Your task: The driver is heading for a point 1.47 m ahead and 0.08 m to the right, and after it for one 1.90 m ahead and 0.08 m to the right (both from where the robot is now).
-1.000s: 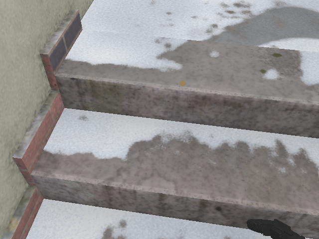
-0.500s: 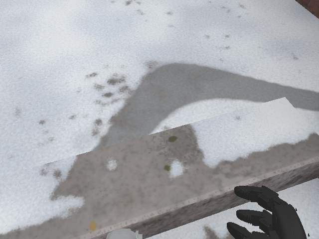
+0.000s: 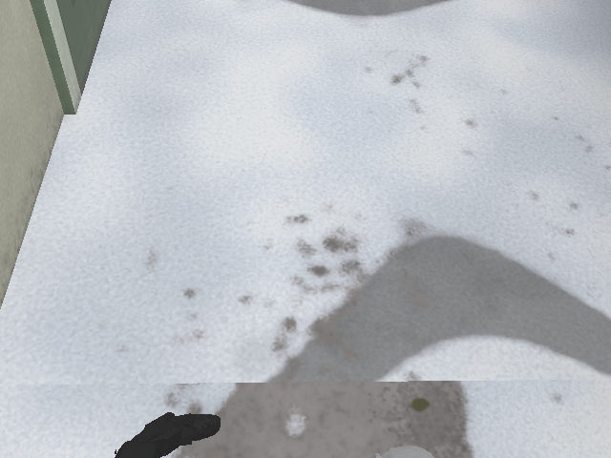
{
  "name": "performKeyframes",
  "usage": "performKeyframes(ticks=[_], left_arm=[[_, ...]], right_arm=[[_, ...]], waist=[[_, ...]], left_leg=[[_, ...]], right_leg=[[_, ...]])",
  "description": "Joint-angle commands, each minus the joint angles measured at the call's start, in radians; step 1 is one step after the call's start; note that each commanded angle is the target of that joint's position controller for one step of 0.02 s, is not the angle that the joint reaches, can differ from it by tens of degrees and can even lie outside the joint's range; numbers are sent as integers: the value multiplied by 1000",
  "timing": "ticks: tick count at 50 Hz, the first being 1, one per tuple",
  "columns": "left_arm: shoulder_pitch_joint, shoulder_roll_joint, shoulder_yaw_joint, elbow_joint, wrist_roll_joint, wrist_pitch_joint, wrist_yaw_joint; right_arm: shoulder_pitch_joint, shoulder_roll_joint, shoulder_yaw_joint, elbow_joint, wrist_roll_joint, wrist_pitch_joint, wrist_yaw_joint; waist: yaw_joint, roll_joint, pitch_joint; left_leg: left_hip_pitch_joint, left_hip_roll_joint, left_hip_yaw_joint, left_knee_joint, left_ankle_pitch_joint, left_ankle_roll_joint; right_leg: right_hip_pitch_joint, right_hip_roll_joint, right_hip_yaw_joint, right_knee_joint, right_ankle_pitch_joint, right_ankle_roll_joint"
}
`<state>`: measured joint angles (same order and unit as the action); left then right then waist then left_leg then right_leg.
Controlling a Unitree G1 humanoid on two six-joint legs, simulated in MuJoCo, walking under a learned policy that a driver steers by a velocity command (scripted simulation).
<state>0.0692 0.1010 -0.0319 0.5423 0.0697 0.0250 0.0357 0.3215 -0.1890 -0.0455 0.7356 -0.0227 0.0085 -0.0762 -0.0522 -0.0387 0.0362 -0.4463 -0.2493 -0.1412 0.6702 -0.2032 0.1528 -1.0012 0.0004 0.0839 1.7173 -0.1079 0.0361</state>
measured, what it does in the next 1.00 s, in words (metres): climbs: right foot 0.16 m higher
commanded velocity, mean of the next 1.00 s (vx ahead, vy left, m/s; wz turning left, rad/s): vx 0.41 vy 0.00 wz -0.12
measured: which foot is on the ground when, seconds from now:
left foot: down 0.00-0.78, up 0.80-1.00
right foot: up 0.00-0.74, down 0.76-1.00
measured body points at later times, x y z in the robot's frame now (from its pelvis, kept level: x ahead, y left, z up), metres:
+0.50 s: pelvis +0.11 -0.04 +0.03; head +0.14 +0.00 +0.48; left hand +0.30 +0.17 -0.08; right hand +0.12 -0.29 -0.09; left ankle +0.06 +0.00 -0.71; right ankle +0.19 -0.17 -0.44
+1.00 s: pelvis +0.47 -0.14 +0.15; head +0.44 -0.09 +0.60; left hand +0.54 +0.10 -0.01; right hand +0.62 -0.39 +0.11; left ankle +0.62 -0.02 -0.40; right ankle +0.33 -0.17 -0.55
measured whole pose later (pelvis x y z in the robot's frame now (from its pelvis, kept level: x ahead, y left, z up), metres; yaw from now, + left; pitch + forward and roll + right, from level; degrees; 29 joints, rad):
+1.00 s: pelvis +0.47 -0.14 +0.15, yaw -11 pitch +2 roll -4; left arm 0.44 0.23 0.05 0.95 0.03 -0.08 -0.01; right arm 0.16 -0.13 0.00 0.58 0.01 -0.06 0.00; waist -0.07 0.00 -0.14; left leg -1.08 0.00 -0.16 1.60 -0.23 0.10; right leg -0.09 0.12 -0.14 0.58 -0.51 -0.09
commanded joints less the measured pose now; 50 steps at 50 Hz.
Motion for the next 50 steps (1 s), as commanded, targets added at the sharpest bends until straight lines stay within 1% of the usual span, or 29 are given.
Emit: performKeyframes(ticks=[1,3,5,8,14,18,19,21,24,26,27,30,31,32,33,35,36,37,38,39,40,41,42,43,44,45,46,48,50], left_arm=[[-1,94,42,-53,-2,13,14],[4,90,42,-36,-4,17,8],[-28,110,47,-33,-14,-3,8],[-92,96,42,-49,-3,-23,4],[-56,60,25,-16,-2,-1,8],[-60,84,30,-1,-4,10,1],[-91,58,20,-17,-10,21,2],[-161,66,20,-43,-4,26,-7],[-233,64,16,-72,-6,7,6],[-263,36,9,-90,-12,-4,5],[-284,0,0,-120,-4,1,-3],[-352,18,-6,-172,-11,0,-33],[-387,14,-7,-203,-11,-1,-49],[-354,7,-4,-204,-15,0,-64],[-291,20,-1,-175,-23,5,-75],[-268,7,-5,-161,-48,-2,-82],[-250,32,9,-145,-65,2,-76],[-67,92,39,-100,-87,11,-73],[121,171,71,-52,-61,7,-67],[320,316,123,-26,-37,-11,-56],[428,413,154,47,-57,-5,-40],[281,323,141,54,-78,-1,-20],[257,319,140,101,-75,-31,-19],[295,251,122,174,-62,-65,-23],[288,133,93,241,-35,-88,-26],[240,67,79,282,-17,-107,-23],[143,84,71,263,-11,-120,-35],[1,152,75,244,-34,-160,-53],[111,223,89,282,-66,-176,-34]], right_arm=[[-54,-165,-52,-133,2,-7,-15],[-43,-149,-50,-150,-4,0,-23],[-8,-150,-66,-158,-8,-6,-17],[50,-177,-83,-144,8,-9,-19],[108,-101,-23,-55,17,-26,-21],[178,-114,-16,8,15,-28,-17],[184,-93,-6,24,16,-24,-21],[258,-153,-26,65,-4,-50,-1],[246,-153,-26,98,-9,-96,29],[266,-121,-20,138,-6,-125,37],[270,-99,-14,151,3,-132,24],[309,-43,5,191,25,-120,9],[338,-23,11,204,29,-119,1],[361,-61,-1,201,22,-116,-4],[325,-46,7,178,20,-120,4],[318,-88,12,164,44,-136,4],[387,-134,5,183,44,-135,-8],[398,-204,-13,179,31,-131,-14],[331,-274,-36,137,45,-133,-3],[228,-323,-50,31,58,-168,21],[22,-259,-58,-58,37,-198,81],[-84,-239,-69,-74,-32,-225,108],[-141,-141,-37,-143,-22,-225,99],[-144,-44,1,-173,-13,-206,90],[-126,50,35,-190,-13,-169,84],[-82,104,58,-187,-6,-121,70],[-43,73,55,-175,19,-79,68],[-107,-22,38,-202,49,-41,66],[-118,-79,15,-191,25,-39,96]], waist=[[12,138,-112],[-11,171,-118],[-35,123,-111],[-44,49,-121],[-52,59,-109],[-68,72,-80],[-68,67,-72],[-99,99,-77],[-88,106,8],[-77,116,35],[-56,116,17],[-54,106,75],[-59,111,95],[-48,120,60],[-20,94,19],[32,74,-78],[35,90,-157],[112,195,-257],[206,227,-386],[311,125,-494],[385,-212,-421],[314,-133,-318],[240,22,-186],[167,120,-83],[71,175,17],[-20,175,99],[-92,143,189],[-144,118,308],[-109,126,213]], left_leg=[[192,204,-431,-232,49,-160],[327,206,-492,-255,64,-135],[443,259,-541,-234,136,-89],[540,312,-587,-186,351,-18],[524,311,-416,-204,471,-52],[512,308,-368,-203,522,-87],[490,313,-352,-200,592,-103],[560,335,-428,-315,145,-59],[582,372,-483,-438,-330,3],[588,398,-445,-480,-372,20],[585,438,-436,-520,-322,43],[522,437,-285,-711,-239,80],[510,450,-245,-776,-157,91],[584,466,-200,-764,-50,102],[562,451,-79,-765,122,91],[354,467,113,-626,1257,43],[380,517,103,-487,1806,22],[448,550,89,-265,2076,10],[367,557,116,6,2112,-12],[58,506,88,399,1853,-56],[-364,178,84,970,434,-129],[-619,147,-19,1371,46,-117],[-727,193,-18,1526,-7,-91],[-751,203,-6,1606,-80,-69],[-756,206,-34,1656,-120,-36],[-711,236,-120,1606,-158,-25],[-651,258,-117,1361,-204,-34],[-409,267,-56,873,-89,-55],[-217,292,123,583,98,-63]], right_leg=[[-71,28,-34,0,-3,5],[-139,52,-22,-2,-58,-4],[-215,40,17,-54,-108,-1],[-305,55,56,26,-148,-3],[-331,44,-48,266,-220,12],[-303,37,-63,229,-262,12],[-294,48,-46,232,-279,5],[-401,80,-60,224,-309,-24],[-552,95,9,233,-281,-58],[-611,103,21,294,-307,-84],[-598,94,45,342,-343,-101],[-455,36,-123,152,-458,-123],[-395,12,-157,93,-480,-140],[-371,-5,-162,71,-514,-161],[-229,0,-228,-35,-501,-175],[256,80,-379,-254,-552,-224],[376,142,-436,-293,-598,-225],[493,169,-381,-379,-628,-255],[732,160,-260,-478,-587,-300],[1055,39,232,-686,-875,-407],[1156,-158,864,-1195,-1029,-566],[1105,-198,1080,-1370,-661,-563],[1010,-244,894,-1344,-551,-529],[894,-252,744,-1356,-486,-477],[725,-230,564,-1346,-416,-396],[535,-216,399,-1340,-374,-306],[380,-212,243,-1445,-422,-236],[89,-136,-16,-1615,-277,-178],[209,-71,-155,-1702,-75,-202]])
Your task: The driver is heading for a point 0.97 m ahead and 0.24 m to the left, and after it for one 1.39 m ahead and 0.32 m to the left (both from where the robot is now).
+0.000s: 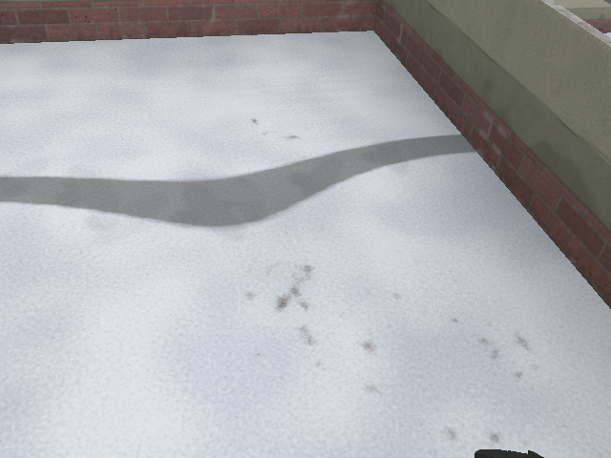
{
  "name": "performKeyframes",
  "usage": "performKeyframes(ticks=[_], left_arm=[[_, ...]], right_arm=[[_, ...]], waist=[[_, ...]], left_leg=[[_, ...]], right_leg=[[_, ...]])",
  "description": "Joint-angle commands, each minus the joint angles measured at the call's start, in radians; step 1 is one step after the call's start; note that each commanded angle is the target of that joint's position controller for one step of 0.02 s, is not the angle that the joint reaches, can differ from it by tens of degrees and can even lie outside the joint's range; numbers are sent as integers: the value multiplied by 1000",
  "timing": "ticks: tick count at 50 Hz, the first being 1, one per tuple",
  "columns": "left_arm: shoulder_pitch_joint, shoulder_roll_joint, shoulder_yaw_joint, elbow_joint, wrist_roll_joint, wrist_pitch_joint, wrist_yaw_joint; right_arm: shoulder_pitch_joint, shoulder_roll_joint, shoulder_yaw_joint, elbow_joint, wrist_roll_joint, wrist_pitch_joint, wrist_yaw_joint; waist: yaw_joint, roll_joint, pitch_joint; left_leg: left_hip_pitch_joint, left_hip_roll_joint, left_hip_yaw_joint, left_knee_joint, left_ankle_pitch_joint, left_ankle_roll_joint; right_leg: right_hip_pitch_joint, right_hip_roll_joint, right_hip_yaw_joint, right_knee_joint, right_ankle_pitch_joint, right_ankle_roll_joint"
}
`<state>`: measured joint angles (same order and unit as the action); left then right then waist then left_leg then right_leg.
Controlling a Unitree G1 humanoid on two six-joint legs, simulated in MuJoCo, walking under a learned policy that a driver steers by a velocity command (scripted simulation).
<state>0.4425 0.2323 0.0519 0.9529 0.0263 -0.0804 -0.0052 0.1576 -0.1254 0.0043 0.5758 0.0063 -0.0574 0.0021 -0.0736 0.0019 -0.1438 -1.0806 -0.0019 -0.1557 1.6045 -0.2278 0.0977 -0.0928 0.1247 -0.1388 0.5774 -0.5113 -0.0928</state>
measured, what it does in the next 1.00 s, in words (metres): walks ahead, turning left: left foot, then right foot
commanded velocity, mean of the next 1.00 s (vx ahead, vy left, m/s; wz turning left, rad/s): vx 0.90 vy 0.00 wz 0.53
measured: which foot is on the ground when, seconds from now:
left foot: up 0.00-0.16, down 0.18-0.56, up 0.58-0.94, down 0.96-1.00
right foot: down 0.00-0.18, up 0.20-0.56, down 0.58-0.96, up 0.98-1.00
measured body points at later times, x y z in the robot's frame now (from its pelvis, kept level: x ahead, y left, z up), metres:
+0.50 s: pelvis +0.49 +0.06 +0.03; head +0.52 +0.07 +0.47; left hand +0.70 +0.33 +0.01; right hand +0.54 -0.22 -0.10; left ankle +0.31 +0.09 -0.70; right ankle +0.76 -0.05 -0.65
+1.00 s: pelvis +0.93 +0.23 +0.01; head +0.95 +0.25 +0.46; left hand +0.71 +0.38 -0.12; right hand +1.27 +0.23 -0.03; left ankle +1.00 +0.37 -0.71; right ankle +0.83 -0.01 -0.65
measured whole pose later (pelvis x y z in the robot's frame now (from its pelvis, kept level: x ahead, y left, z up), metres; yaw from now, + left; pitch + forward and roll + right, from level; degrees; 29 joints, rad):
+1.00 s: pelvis +0.93 +0.23 +0.01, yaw +32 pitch +1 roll -2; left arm 0.58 0.25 0.03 0.91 -0.03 -0.09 0.00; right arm -0.05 -0.23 0.02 0.61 -0.09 -0.10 0.04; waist 0.13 0.03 0.03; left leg -0.55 0.00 0.01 0.62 -0.08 0.08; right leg -0.05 0.01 0.01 0.81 -0.52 -0.02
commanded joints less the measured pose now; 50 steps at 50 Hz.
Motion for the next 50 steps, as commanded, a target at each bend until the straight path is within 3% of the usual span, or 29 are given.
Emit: performKeyframes(ticks=[1,3,5,6,8,9,10,11,12,14,17,20,23,26,27,28,29,30,31,33,34,37,40,42,44,47,48,49,50], left_arm=[[-251,128,18,-124,-29,-75,15],[-166,185,36,-128,-43,-80,20],[-87,232,57,-143,-31,-69,24],[-63,228,60,-145,-12,-61,28],[-84,223,69,-171,27,-23,37],[-150,229,72,-196,17,-3,43],[-222,104,40,-236,39,-12,27],[-146,-15,4,-355,-6,-30,10],[-189,30,-12,-383,2,-49,8],[-305,97,-16,-425,12,-75,3],[-310,110,-29,-457,46,-14,4],[-458,121,-47,-538,27,5,-7],[-500,103,-59,-526,5,4,-28],[-428,143,-38,-481,-4,1,-12],[-317,175,-19,-448,-7,-4,4],[-120,217,8,-407,-4,-8,24],[116,275,37,-369,10,-10,47],[222,345,50,-344,49,-11,57],[48,385,63,-368,47,-8,41],[-144,176,29,-381,28,2,33],[-123,146,21,-344,34,2,27],[-11,96,5,-231,23,-39,7],[-11,105,1,-199,8,-59,-4],[-101,141,2,-206,5,-59,-4],[-28,210,17,-168,-25,-60,-12],[3,262,26,-133,-45,-49,0],[26,238,19,-129,-52,-44,6],[92,116,-5,-142,-50,-31,9],[251,100,-3,-151,-96,-3,36]], right_arm=[[108,-126,-35,6,-6,21,33],[100,-104,-36,51,0,12,54],[37,-142,-53,59,0,15,55],[49,-171,-64,65,7,18,47],[313,-252,-104,153,1,28,35],[452,-284,-131,185,-15,27,25],[408,-289,-137,206,-23,29,16],[325,-357,-144,181,-59,24,21],[335,-341,-148,166,-45,20,19],[314,-279,-128,173,-37,-2,13],[318,-274,-106,189,-22,-34,-9],[259,-307,-106,173,-23,-47,-3],[254,-342,-123,179,1,-42,9],[285,-377,-137,193,4,-40,10],[286,-400,-142,197,-4,-39,10],[241,-422,-146,187,-14,-42,13],[183,-364,-133,158,-25,-54,14],[166,-174,-84,107,-30,-59,7],[304,-185,-67,50,24,-55,8],[154,-265,-74,106,-41,-25,9],[94,-251,-72,99,-53,-18,25],[23,-184,-50,40,-52,11,58],[-93,-185,-35,-21,-55,19,62],[-134,-185,-19,-37,-59,-7,77],[-117,-167,-13,-3,-57,-23,87],[97,-243,-42,84,-85,-31,42],[172,-285,-54,102,-111,-42,23],[215,-345,-57,93,-134,-45,7],[253,-376,-67,61,-98,-38,2]], waist=[[-87,95,317],[-21,64,192],[25,-90,107],[14,-157,87],[-113,-200,-27],[-212,-147,-45],[-133,-44,53],[43,241,-53],[-16,84,-150],[17,-97,52],[83,-83,177],[78,-22,284],[28,41,247],[31,48,164],[84,42,76],[207,34,-18],[323,11,-149],[303,-290,-209],[135,-528,-303],[130,-178,0],[129,-91,58],[85,-125,132],[54,-51,209],[17,-37,236],[35,-65,190],[-58,-102,104],[-89,-95,47],[-51,124,-85],[0,242,-353]], left_leg=[[520,48,174,-448,211,1],[662,18,246,-678,344,22],[635,-57,349,-828,317,25],[630,-78,369,-894,287,34],[871,-133,338,-999,181,79],[1027,-107,251,-1203,168,132],[1197,-36,117,-1021,58,147],[1487,171,-361,-1020,155,348],[1466,208,-584,-1225,-76,395],[1183,189,-532,-1357,-210,291],[933,122,-413,-1389,-110,252],[699,53,-299,-1499,-14,226],[634,-11,-201,-1506,183,159],[833,5,-218,-1334,468,96],[881,-2,-203,-1170,633,71],[838,-21,-181,-912,687,35],[681,-59,-148,-587,519,16],[456,-144,-71,-217,-328,23],[311,-142,-33,-71,-253,29],[296,-4,61,-131,-39,29],[330,20,64,-180,-27,24],[314,36,27,-243,-83,23],[262,21,24,-420,-23,11],[504,3,128,-808,160,-11],[811,-57,228,-934,303,-25],[1055,-52,173,-1086,366,0],[1186,39,124,-1093,444,3],[1342,352,-117,-1010,927,44],[1480,587,-409,-968,1331,190]], right_leg=[[-606,-168,3,-578,396,-72],[-316,-169,-47,-578,655,-60],[87,-218,-59,-470,1246,-13],[235,-250,-65,-369,1456,15],[311,-294,-49,55,1675,29],[223,-240,-79,448,1512,17],[-194,-121,14,767,528,3],[-659,-32,126,1077,35,76],[-733,-59,230,1115,132,62],[-728,-152,256,905,214,48],[-710,-207,253,791,109,92],[-619,-252,207,446,250,125],[-315,-192,146,118,576,120],[-174,-131,145,-10,586,104],[-57,-94,123,-7,515,95],[141,-108,119,28,428,93],[398,-229,229,91,217,79],[529,-497,591,-23,-93,84],[506,-616,1157,-331,-247,-13],[186,-489,795,-317,-244,-35],[86,-438,657,-315,-79,-24],[-9,-414,471,-331,279,-43],[-49,-393,301,-399,535,-40],[-183,-289,125,-402,810,-12],[-258,-284,135,-399,923,-23],[-157,-247,158,-56,1129,11],[-230,-200,168,149,917,24],[-358,-87,119,541,35,42],[-433,-19,267,867,-169,43]])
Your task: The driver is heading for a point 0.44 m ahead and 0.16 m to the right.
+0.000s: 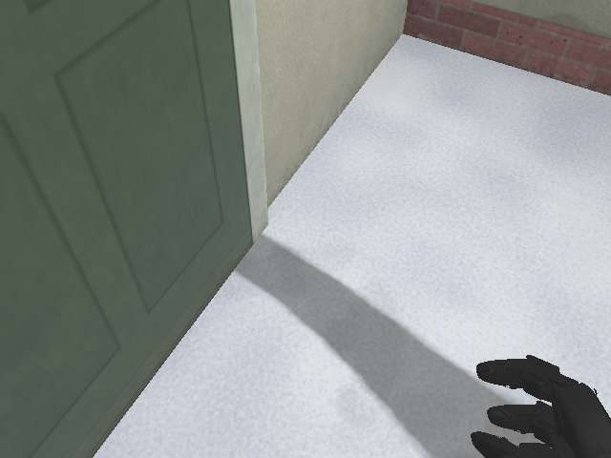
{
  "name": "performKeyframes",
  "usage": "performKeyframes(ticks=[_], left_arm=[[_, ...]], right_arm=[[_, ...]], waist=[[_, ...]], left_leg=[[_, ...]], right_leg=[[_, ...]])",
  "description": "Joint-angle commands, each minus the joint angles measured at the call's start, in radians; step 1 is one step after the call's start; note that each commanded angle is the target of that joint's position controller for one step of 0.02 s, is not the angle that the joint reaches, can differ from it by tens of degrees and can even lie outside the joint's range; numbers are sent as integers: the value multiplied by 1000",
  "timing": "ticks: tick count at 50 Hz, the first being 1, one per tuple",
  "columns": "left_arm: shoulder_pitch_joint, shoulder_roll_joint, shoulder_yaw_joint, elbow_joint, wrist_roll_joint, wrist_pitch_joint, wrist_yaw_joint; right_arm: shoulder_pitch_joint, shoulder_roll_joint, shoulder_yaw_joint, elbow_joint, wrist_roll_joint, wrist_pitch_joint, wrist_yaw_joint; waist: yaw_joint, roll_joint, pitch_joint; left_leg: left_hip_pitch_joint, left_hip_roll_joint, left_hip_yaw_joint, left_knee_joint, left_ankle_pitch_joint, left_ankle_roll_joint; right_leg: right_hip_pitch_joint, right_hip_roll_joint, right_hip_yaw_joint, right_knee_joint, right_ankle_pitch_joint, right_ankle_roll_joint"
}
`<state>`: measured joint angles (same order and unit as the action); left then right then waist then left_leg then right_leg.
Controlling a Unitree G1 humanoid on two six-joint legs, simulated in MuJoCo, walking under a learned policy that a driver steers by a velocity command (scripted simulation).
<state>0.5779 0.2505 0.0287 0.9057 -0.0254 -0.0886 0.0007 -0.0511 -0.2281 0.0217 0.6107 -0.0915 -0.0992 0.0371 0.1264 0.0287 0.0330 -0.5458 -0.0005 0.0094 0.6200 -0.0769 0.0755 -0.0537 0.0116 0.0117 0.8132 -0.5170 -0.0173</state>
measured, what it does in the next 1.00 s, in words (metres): walks ahead, turning right: right foot, then left foot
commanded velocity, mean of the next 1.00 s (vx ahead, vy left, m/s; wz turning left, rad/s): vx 0.10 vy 0.00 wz -0.37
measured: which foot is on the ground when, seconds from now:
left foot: down 0.00-0.38, up 0.40-0.88, down 0.90-1.00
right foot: up 0.00-0.36, down 0.38-0.90, up 0.92-1.00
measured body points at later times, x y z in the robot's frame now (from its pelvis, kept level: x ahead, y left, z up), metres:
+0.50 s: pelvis +0.15 -0.07 +0.01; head +0.17 -0.11 +0.45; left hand +0.38 +0.14 -0.07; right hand +0.17 -0.37 -0.12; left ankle +0.16 +0.09 -0.64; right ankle +0.21 -0.16 -0.71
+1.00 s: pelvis +0.17 -0.06 +0.02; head +0.19 -0.05 +0.47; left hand +0.41 +0.12 -0.08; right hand +0.12 -0.34 -0.09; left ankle +0.19 +0.02 -0.71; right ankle +0.18 -0.17 -0.67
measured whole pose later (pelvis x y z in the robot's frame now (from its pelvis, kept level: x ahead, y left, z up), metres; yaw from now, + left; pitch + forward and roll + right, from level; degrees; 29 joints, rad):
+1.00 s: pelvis +0.17 -0.06 +0.02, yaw -19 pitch +0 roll -1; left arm 0.17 0.27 0.04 0.68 0.02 0.05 0.04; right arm 0.36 -0.25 -0.05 0.78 -0.01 0.04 0.00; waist -0.04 -0.03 0.01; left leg -0.21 -0.08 -0.08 0.52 -0.29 0.07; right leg -0.46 0.09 0.03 0.83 -0.39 -0.02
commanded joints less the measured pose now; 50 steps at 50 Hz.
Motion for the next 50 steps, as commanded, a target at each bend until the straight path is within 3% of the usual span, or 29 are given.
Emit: performKeyframes(ticks=[1,2,3,4,5,7,9,12,14,16,18,19,20,21,22,23,24,26,29,33,36,40,42,44,45,46,47,48,50], left_arm=[[37,170,41,-100,-5,26,37],[-49,153,40,-113,13,35,28],[-96,129,37,-125,37,44,22],[-107,117,38,-123,59,59,14],[-97,97,41,-125,70,78,6],[-121,64,43,-154,68,101,-3],[-170,54,48,-192,65,116,-13],[-245,49,43,-242,63,140,-38],[-291,65,48,-264,58,140,-46],[-310,89,56,-282,46,144,-46],[-283,110,68,-289,56,132,-40],[-197,139,80,-262,66,116,-31],[-204,265,103,-276,58,105,-11],[-196,358,127,-323,34,109,-10],[-209,342,134,-339,25,121,-8],[-254,292,119,-338,37,133,0],[-314,239,104,-339,38,144,4],[-358,185,90,-350,31,148,5],[-336,198,97,-337,35,139,-2],[-325,143,70,-319,49,130,3],[-348,93,40,-300,62,126,5],[-340,153,49,-272,62,128,22],[-354,159,49,-265,51,128,35],[-374,160,50,-261,38,128,48],[-373,156,52,-260,35,126,52],[-370,120,47,-285,36,127,53],[-463,125,43,-332,34,119,54],[-480,121,43,-334,51,119,49],[-443,114,44,-308,40,123,39]], right_arm=[[382,-218,-85,12,56,22,-42],[311,-137,-62,18,68,19,-46],[293,-107,-57,37,67,13,-50],[288,-91,-53,45,72,9,-57],[299,-88,-53,58,77,7,-62],[285,-102,-63,66,81,-2,-66],[252,-100,-65,71,84,7,-71],[190,-107,-72,61,77,14,-69],[184,-138,-84,63,69,21,-69],[221,-163,-99,69,82,33,-57],[251,-172,-109,77,92,53,-51],[303,-169,-111,89,80,69,-45],[360,-122,-99,60,58,89,-35],[422,-104,-86,13,54,120,-44],[372,-132,-82,16,47,126,-53],[296,-149,-87,8,56,122,-57],[251,-152,-89,12,59,116,-61],[269,-159,-90,32,50,127,-63],[290,-128,-81,56,58,138,-60],[291,-111,-76,81,72,148,-64],[298,-91,-66,103,78,154,-52],[305,-130,-78,106,90,150,-37],[343,-116,-77,115,91,143,-35],[392,-105,-77,125,89,136,-34],[392,-129,-83,114,80,129,-34],[411,-208,-99,96,65,118,-36],[401,-292,-131,94,69,122,-35],[441,-278,-137,101,67,121,-39],[361,-244,-137,88,80,130,-47]], waist=[[-193,88,-509],[-169,76,-348],[-148,74,-231],[-132,95,-170],[-112,94,-146],[-77,65,-157],[-59,103,-132],[-40,142,-111],[-55,136,-97],[-76,104,-99],[-65,51,-100],[-39,-59,-116],[-90,-342,-62],[-110,-378,-221],[-73,-259,-256],[-79,-196,-164],[-106,-150,-96],[-129,-161,-94],[-128,-75,-146],[-100,-113,-154],[-97,-130,-125],[-92,-117,-58],[-113,-88,-53],[-141,-76,-37],[-143,-30,-16],[-130,133,-38],[-156,225,83],[-160,122,63],[-108,28,30]], left_leg=[[838,487,-465,-51,1030,208],[726,417,-346,-102,857,176],[633,368,-280,-151,759,141],[544,345,-214,-197,756,132],[465,340,-169,-230,753,127],[408,350,-110,-271,699,146],[365,344,-25,-296,627,130],[253,288,141,-298,407,56],[238,284,181,-280,271,28],[281,319,182,-197,206,14],[290,310,210,-33,147,-31],[242,264,225,175,39,-68],[35,132,258,468,-531,-129],[-126,0,51,657,-706,-157],[-161,23,-43,693,-626,-149],[-169,34,-69,656,-518,-132],[-143,56,-77,576,-416,-123],[-43,44,-65,510,-332,-114],[-6,16,-69,443,-315,-112],[54,28,-45,367,-287,-96],[184,23,-26,238,-297,-73],[219,-23,-7,143,-365,-32],[259,-34,7,57,-353,-13],[338,-48,-7,-127,-280,18],[352,-4,-119,-240,-235,44],[392,209,-430,-356,-174,97],[318,348,-651,-376,96,199],[329,327,-623,-360,182,232],[351,204,-470,-321,159,174]], right_leg=[[-496,36,114,600,-42,-32],[-558,-3,81,522,14,-22],[-589,-28,53,473,46,-5],[-570,-40,47,446,67,12],[-524,-43,42,432,78,23],[-507,-45,27,404,104,31],[-534,-68,22,327,172,31],[-397,-83,-21,103,380,9],[-330,-69,-54,-15,428,3],[-295,-47,-94,-82,387,-21],[-219,-11,-114,-192,362,-56],[-114,-1,-48,-273,424,-83],[-77,-221,306,-348,901,-142],[57,-364,650,-423,964,-324],[55,-346,667,-507,626,-341],[-24,-286,579,-522,416,-308],[-102,-217,487,-533,340,-251],[-187,-146,404,-526,406,-198],[-159,-141,391,-505,468,-186],[-182,-155,361,-544,357,-181],[-258,-154,318,-592,198,-172],[-239,-209,320,-578,186,-201],[-217,-220,299,-540,244,-198],[-245,-196,240,-478,280,-154],[-279,-158,194,-400,262,-107],[-372,-41,71,-164,179,-44],[-545,109,-28,-45,18,1],[-547,78,51,134,-4,11],[-556,55,80,224,102,28]])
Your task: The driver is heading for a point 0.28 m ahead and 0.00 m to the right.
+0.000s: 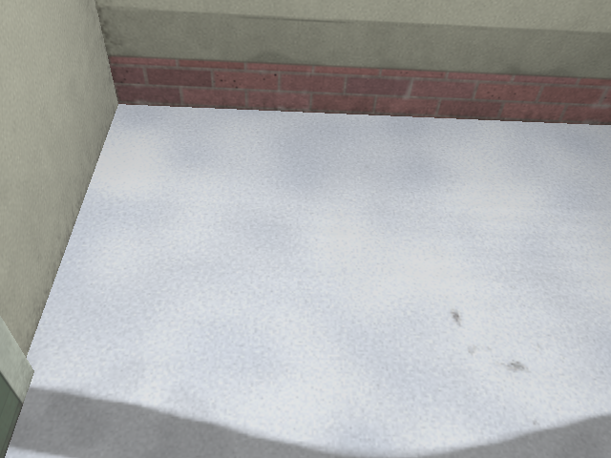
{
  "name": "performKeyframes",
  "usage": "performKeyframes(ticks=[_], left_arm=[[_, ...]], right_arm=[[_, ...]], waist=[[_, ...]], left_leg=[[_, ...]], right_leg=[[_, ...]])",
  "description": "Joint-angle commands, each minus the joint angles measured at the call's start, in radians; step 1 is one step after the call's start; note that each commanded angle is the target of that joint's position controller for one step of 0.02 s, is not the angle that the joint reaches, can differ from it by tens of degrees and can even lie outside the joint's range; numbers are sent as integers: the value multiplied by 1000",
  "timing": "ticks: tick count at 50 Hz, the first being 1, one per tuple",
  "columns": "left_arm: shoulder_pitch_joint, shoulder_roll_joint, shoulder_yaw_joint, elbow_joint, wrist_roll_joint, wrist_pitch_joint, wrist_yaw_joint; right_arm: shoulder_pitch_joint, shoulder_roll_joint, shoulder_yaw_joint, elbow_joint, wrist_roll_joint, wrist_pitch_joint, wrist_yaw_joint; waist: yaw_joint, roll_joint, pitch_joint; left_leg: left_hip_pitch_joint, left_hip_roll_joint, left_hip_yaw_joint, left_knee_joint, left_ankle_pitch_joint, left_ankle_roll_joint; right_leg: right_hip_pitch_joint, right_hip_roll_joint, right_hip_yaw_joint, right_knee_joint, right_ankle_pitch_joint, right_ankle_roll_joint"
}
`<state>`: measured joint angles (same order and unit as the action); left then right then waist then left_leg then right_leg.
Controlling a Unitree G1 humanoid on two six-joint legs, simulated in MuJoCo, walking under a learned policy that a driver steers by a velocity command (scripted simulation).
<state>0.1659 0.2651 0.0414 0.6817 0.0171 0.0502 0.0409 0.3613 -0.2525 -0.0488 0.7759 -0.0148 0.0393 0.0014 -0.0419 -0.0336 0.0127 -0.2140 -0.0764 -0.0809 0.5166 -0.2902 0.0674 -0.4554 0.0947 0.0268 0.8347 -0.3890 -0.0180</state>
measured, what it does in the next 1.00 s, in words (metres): walks ahead, turning left: right foot, then left foot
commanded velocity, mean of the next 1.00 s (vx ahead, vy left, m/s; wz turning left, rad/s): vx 0.23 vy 0.00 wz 0.35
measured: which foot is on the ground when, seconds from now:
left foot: down 0.00-0.32, up 0.34-0.66, down 0.68-1.00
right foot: up 0.00-0.30, down 0.32-0.68, up 0.70-0.96, down 0.98-1.00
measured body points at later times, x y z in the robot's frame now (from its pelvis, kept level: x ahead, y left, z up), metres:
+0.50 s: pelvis +0.11 -0.02 +0.01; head +0.14 -0.04 +0.46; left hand +0.09 +0.26 -0.10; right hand +0.33 -0.23 -0.11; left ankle +0.08 +0.10 -0.67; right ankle +0.09 -0.13 -0.74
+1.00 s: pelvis +0.22 +0.00 +0.00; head +0.23 +0.01 +0.45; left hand +0.22 +0.27 -0.14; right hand +0.37 -0.20 -0.13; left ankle +0.22 +0.11 -0.74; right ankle +0.27 -0.10 -0.74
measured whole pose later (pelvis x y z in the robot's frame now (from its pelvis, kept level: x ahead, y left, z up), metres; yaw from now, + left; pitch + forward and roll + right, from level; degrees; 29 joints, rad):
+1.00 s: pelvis +0.22 +0.00 +0.00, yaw +19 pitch -1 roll +1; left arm 0.23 0.23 -0.01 0.91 0.05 0.00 0.03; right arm 0.24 -0.19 0.00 0.87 -0.01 0.00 -0.03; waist 0.00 -0.03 0.03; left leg -0.26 -0.06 0.01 0.46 -0.19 0.04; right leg -0.25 -0.01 0.02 0.50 -0.23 0.00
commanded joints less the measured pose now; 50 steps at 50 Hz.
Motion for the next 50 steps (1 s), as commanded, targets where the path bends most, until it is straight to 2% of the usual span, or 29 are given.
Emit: performKeyframes(ticks=[1,2,3,5,10,11,13,14,15,16,17,18,19,20,21,23,25,29,31,33,34,35,36,37,39,42,46,48,50], left_arm=[[-25,106,33,-81,5,-14,-6],[-17,105,32,-75,10,-14,-11],[-15,104,28,-74,20,-16,-21],[-84,104,23,-94,22,-22,-42],[-214,108,16,-134,12,-68,-53],[-205,110,14,-134,5,-75,-52],[-101,112,10,-106,-11,-77,-45],[-18,108,11,-74,-11,-81,-37],[40,135,22,-58,3,-90,-20],[143,194,37,-49,23,-105,-6],[222,303,57,-57,49,-111,0],[216,318,74,-18,56,-113,-8],[192,235,58,-14,40,-117,-19],[155,172,41,-15,30,-124,-27],[134,145,30,-15,28,-128,-30],[158,131,21,13,15,-138,-38],[160,131,21,35,9,-146,-45],[202,125,15,85,-2,-127,-42],[200,152,19,93,-2,-125,-34],[215,156,15,118,-22,-126,-28],[216,127,1,111,-23,-131,-25],[287,26,-27,91,-21,-139,-22],[339,102,-5,131,-17,-102,-13],[282,127,-1,138,8,-83,-14],[196,75,-16,138,15,-81,-25],[233,45,-26,181,27,-62,-23],[194,30,-33,209,18,-41,-14],[165,30,-34,218,30,-42,-11],[132,89,-29,203,42,-57,-3]], right_arm=[[-73,-210,-68,-90,8,-5,-12],[-77,-194,-66,-96,12,-3,-10],[-39,-185,-68,-89,14,-2,-4],[8,-187,-73,-85,7,-6,9],[16,-240,-97,-95,-1,-28,15],[-13,-246,-99,-106,0,-31,16],[-112,-209,-89,-144,6,-39,24],[-131,-186,-80,-147,5,-42,23],[-84,-156,-70,-130,-4,-49,19],[-58,-110,-55,-126,-2,-62,15],[-78,-35,-29,-168,9,-78,12],[-104,-105,-37,-170,-13,-82,6],[-133,-144,-46,-150,-27,-81,8],[-140,-146,-48,-132,-27,-80,20],[-130,-141,-49,-122,-26,-76,32],[-121,-130,-47,-112,-32,-62,44],[-152,-87,-33,-117,-29,-50,42],[-286,-33,-2,-143,-17,-36,44],[-250,-53,-5,-128,-14,-43,31],[-147,-69,-8,-90,-28,-53,7],[-67,-110,-16,-73,-46,-63,-7],[16,-189,-24,-73,-54,-66,-27],[65,-202,-34,-36,0,-55,-27],[-6,-139,-18,-43,19,-55,-22],[-145,-41,17,-51,4,-58,-26],[-176,-49,22,-25,-6,-70,-32],[-155,-67,17,14,3,-59,-33],[-184,-53,24,22,12,-49,-33],[-169,-28,32,35,10,-51,-27]], waist=[[61,103,27],[57,108,-5],[40,100,-60],[-9,155,-34],[-50,157,25],[-39,166,16],[24,189,-11],[63,168,-26],[82,118,-37],[125,6,-80],[157,-180,-150],[121,-114,-24],[98,-1,60],[80,17,88],[63,-30,73],[52,-101,18],[40,-128,4],[86,-154,0],[70,-135,-45],[9,-75,-90],[-27,-32,-145],[-9,204,-243],[-19,211,-293],[6,98,-194],[47,93,-70],[84,157,-75],[70,177,-73],[91,132,-20],[80,40,37]], left_leg=[[48,244,-357,-201,396,166],[82,216,-338,-184,442,159],[114,191,-352,-214,199,157],[140,182,-452,-309,-310,171],[99,168,-529,-274,-273,172],[66,158,-531,-257,-256,164],[-63,139,-494,-230,-218,125],[-146,116,-454,-199,-228,99],[-247,66,-417,-116,-245,67],[-378,1,-319,80,-306,28],[-523,-117,-130,373,-346,-12],[-634,-52,-106,506,-252,-8],[-622,-1,-111,545,-165,-5],[-575,16,-95,525,-104,-14],[-525,23,-75,516,-71,-28],[-444,3,-27,535,-45,-50],[-388,-1,14,457,-27,-62],[-212,13,140,158,71,-63],[-89,-2,151,78,135,-33],[107,-1,124,-104,256,10],[269,128,6,-108,338,48],[455,448,-327,-50,799,156],[372,526,-465,-115,857,294],[279,458,-361,-147,723,275],[123,342,-201,-208,649,188],[22,250,-70,-205,708,130],[-63,232,-86,-240,244,106],[-203,197,-96,-250,-108,42],[-282,160,-89,-219,-195,-35]], right_leg=[[-164,-30,62,226,2,36],[-162,-31,55,238,16,45],[-156,-40,49,216,33,50],[-202,-48,47,112,37,59],[-147,-31,56,-141,37,96],[-95,-27,59,-188,30,93],[115,-32,37,-302,82,62],[274,-44,-2,-389,183,37],[442,-49,3,-431,146,17],[617,-195,165,-492,-25,-19],[704,-456,593,-634,-387,-109],[587,-518,771,-687,-406,-177],[516,-469,647,-661,-307,-180],[465,-394,489,-639,-102,-157],[445,-340,377,-625,110,-137],[430,-290,217,-557,629,-130],[399,-271,123,-512,912,-131],[337,-242,60,-479,965,-116],[342,-253,82,-410,1044,-122],[311,-218,63,-274,971,-86],[210,-199,55,-167,745,-63],[40,-94,-11,105,-8,-26],[8,-27,-17,274,-249,-7],[-11,-77,28,303,-230,-1],[21,-115,34,171,-148,12],[176,-90,-15,-32,-86,36],[286,-81,-41,-234,59,30],[396,-85,-33,-384,187,14],[392,-221,139,-498,123,-14]])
